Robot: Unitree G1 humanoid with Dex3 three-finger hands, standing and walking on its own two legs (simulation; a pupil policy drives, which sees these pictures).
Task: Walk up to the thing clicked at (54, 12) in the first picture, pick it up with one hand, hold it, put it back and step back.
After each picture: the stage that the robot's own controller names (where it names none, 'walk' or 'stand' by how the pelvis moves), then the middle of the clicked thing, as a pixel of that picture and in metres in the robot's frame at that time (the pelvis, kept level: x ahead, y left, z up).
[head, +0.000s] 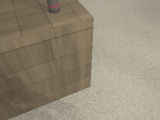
stand; out of the picture +0.94 +0.19 +0.11
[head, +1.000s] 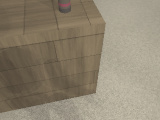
rise first; out of the picture +0.87 +0.15 +0.12
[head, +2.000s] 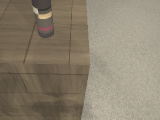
walk; (42, 7) +0.61 +0.19 +0.14
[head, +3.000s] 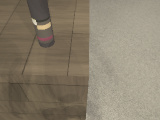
stand; (41, 18) +0.58 +0.19 +0.13
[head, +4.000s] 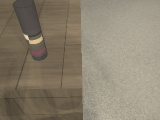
stand; (33, 33) +0.54 +0.21 +0.11
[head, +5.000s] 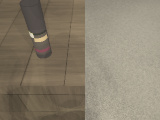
stand; (38, 31) +0.56 +0.20 +0.10
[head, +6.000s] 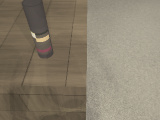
stand; (40, 31) +0.56 +0.19 +0.10
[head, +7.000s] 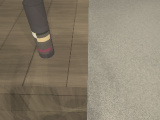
stand; (40, 31) +0.55 +0.19 +0.10
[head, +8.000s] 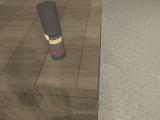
rise first; (53, 33) +0.55 +0.17 +0.11
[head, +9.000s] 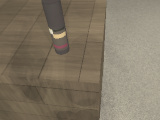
go down; (57, 28) +0.58 +0.17 +0.11
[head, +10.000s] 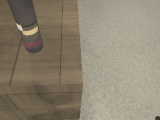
go down; (27, 22) +0.55 +0.16 +0.12
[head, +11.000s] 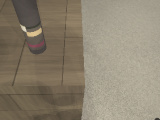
approach; (31, 24) +0.55 +0.16 +0.12
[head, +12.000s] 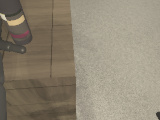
close in; (11, 11) +0.56 +0.19 +0.15
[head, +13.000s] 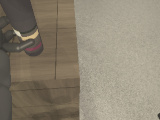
lift; (25, 26) +0.49 +0.15 +0.15
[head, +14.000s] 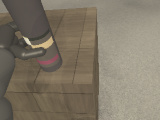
lift; (37, 33) +0.33 +0.12 +0.30
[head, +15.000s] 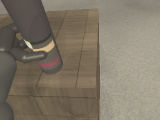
hold; (38, 36) +0.33 +0.12 +0.29
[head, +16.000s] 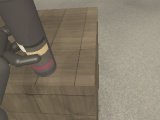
hold; (32, 39) +0.32 +0.14 +0.28
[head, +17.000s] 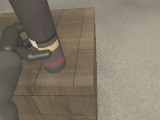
crouch; (43, 35) +0.34 +0.11 +0.28
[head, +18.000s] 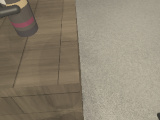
crouch; out of the picture +0.48 +0.15 +0.31
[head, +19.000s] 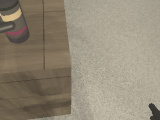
lower; (5, 4) +0.53 +0.16 +0.16
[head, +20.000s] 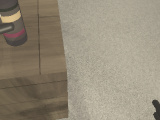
lower; (5, 6) +0.54 +0.15 +0.16
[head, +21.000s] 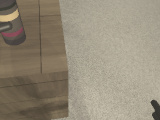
lower; (3, 5) +0.54 +0.16 +0.16
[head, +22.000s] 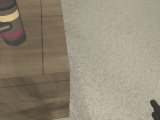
lower; (3, 5) +0.54 +0.16 +0.16
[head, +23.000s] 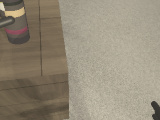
loosen; (10, 2) +0.55 +0.14 +0.16
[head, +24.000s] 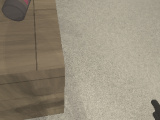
rise; out of the picture +0.70 +0.10 +0.07
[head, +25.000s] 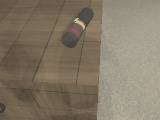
sink last; (79, 26) +0.68 +0.07 +0.04
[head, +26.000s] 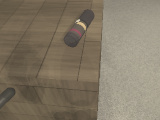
stand; (80, 27) +0.71 +0.07 +0.03
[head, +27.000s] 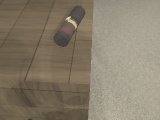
stand; (70, 24) +0.69 +0.08 +0.02
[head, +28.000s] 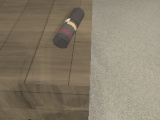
stand; (70, 26) +0.68 +0.09 +0.02
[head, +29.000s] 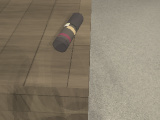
walk; (69, 30) +0.68 +0.08 +0.02
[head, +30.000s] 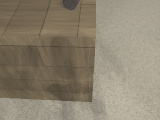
walk; out of the picture +0.89 +0.06 +0.04
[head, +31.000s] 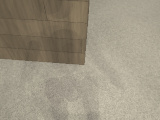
walk; out of the picture +1.27 +0.04 +0.04
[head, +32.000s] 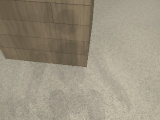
stand; out of the picture +1.37 +0.03 +0.04
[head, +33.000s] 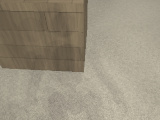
stand; out of the picture +1.35 +0.06 +0.01
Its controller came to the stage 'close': yes
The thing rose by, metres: 0.21
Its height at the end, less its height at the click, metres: -0.09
